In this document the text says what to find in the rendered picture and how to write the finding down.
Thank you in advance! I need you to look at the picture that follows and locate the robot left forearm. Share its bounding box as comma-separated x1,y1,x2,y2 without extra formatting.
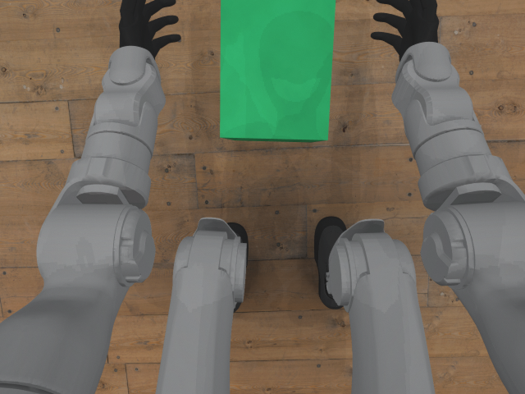
36,46,166,277

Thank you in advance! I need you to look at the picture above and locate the robot right upper arm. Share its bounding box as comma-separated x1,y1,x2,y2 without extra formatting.
420,201,525,394

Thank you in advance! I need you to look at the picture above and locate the right robot shin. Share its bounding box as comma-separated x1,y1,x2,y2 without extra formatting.
326,219,417,301

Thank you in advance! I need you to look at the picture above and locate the carton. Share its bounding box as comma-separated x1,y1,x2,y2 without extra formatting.
220,0,336,142

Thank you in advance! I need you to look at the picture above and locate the robot right hand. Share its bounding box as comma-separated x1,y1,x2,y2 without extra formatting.
371,0,439,62

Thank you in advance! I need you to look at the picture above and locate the robot right forearm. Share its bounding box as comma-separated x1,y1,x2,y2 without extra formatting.
391,42,525,211

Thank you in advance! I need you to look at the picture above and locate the robot left upper arm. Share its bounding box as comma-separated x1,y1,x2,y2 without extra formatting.
0,204,156,394

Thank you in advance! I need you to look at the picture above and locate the right robot foot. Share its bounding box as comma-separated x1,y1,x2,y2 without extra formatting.
314,216,347,309

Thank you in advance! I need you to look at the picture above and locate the robot left hand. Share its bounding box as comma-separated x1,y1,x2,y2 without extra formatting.
119,0,181,60

